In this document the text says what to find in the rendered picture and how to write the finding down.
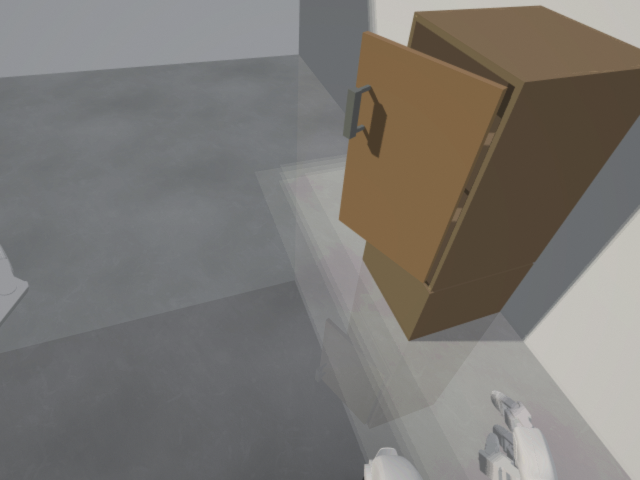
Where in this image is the cupboard door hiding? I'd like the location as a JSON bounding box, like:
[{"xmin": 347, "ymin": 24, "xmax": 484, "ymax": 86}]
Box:
[{"xmin": 339, "ymin": 31, "xmax": 508, "ymax": 283}]

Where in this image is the robot left hand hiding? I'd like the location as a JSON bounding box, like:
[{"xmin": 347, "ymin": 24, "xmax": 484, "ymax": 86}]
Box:
[{"xmin": 0, "ymin": 244, "xmax": 29, "ymax": 327}]

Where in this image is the handle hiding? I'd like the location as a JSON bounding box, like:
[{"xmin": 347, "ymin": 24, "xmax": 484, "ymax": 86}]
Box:
[{"xmin": 343, "ymin": 85, "xmax": 371, "ymax": 139}]

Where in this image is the right robot thigh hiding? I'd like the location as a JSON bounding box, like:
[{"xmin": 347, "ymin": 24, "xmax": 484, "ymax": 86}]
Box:
[{"xmin": 364, "ymin": 455, "xmax": 423, "ymax": 480}]

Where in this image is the robot right hand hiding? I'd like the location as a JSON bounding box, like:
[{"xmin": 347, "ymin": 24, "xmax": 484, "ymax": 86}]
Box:
[{"xmin": 479, "ymin": 390, "xmax": 558, "ymax": 480}]

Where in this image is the robot right shin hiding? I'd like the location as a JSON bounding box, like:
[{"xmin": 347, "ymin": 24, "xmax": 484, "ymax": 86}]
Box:
[{"xmin": 375, "ymin": 448, "xmax": 398, "ymax": 458}]

